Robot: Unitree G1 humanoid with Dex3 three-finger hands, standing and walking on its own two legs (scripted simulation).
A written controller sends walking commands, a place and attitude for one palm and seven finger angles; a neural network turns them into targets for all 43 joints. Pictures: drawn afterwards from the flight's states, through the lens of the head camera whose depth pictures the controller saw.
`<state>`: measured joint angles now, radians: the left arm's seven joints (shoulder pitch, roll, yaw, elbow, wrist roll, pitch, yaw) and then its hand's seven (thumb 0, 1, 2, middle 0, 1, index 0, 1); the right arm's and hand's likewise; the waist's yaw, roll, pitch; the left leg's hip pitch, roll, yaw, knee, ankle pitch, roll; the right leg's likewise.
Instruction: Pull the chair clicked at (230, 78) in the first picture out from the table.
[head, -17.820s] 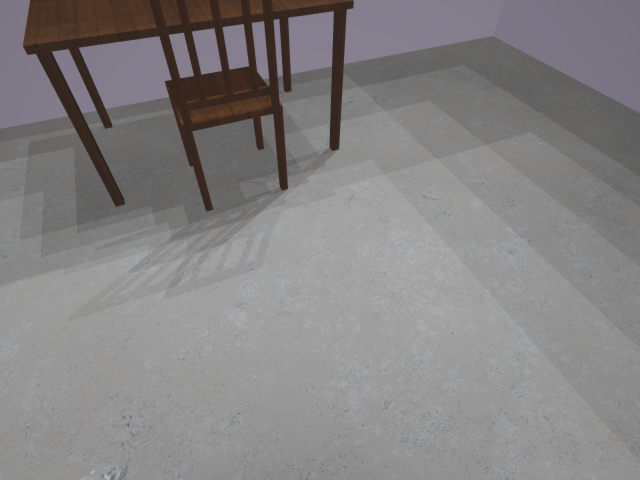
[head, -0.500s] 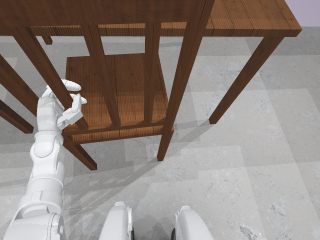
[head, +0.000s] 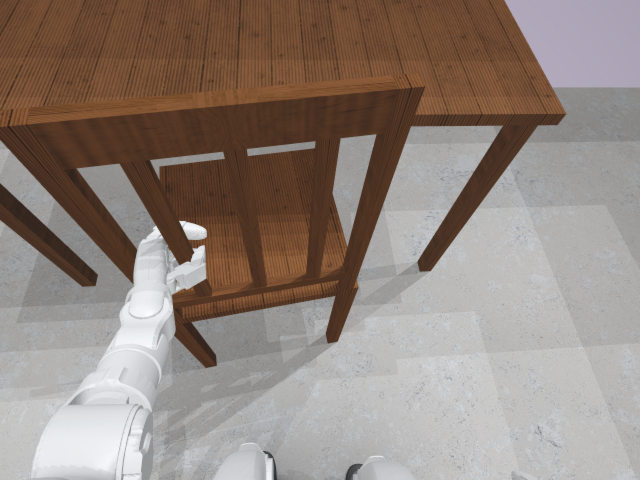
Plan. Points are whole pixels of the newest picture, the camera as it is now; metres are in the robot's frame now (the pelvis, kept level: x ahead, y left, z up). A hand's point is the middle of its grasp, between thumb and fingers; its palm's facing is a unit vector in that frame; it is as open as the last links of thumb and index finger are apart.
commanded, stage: step backward, pulling the chair out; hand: left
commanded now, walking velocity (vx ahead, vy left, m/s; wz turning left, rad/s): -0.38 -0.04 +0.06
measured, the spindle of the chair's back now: (250, 233) +0.44 +0.09 -0.04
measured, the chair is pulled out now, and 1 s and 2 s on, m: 0.05 0.17 0.34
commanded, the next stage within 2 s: none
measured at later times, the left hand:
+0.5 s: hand (215, 340) +0.29 +0.13 -0.06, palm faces +0.10 -0.98 -0.17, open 5.1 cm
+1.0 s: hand (201, 353) +0.27 +0.15 -0.06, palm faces +0.09 -0.98 -0.18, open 5.3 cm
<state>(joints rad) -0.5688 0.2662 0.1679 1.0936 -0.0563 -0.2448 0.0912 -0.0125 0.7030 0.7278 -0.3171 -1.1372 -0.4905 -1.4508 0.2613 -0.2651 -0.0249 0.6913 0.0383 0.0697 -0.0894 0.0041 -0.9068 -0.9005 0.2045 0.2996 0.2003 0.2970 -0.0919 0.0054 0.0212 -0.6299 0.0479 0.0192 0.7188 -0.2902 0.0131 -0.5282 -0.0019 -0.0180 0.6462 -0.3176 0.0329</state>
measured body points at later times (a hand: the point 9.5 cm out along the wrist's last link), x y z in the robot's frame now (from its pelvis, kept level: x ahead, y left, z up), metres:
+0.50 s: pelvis -0.06 -0.01 +0.00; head +0.01 -0.02 +0.45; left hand +0.28 +0.18 -0.04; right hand +0.01 -0.29 -0.12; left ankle +0.03 +0.11 -0.72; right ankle -0.01 -0.14 -0.72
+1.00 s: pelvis -0.08 -0.01 +0.00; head +0.00 +0.00 +0.45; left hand +0.27 +0.20 -0.04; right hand +0.02 -0.28 -0.12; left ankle -0.02 +0.11 -0.72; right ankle -0.04 -0.14 -0.70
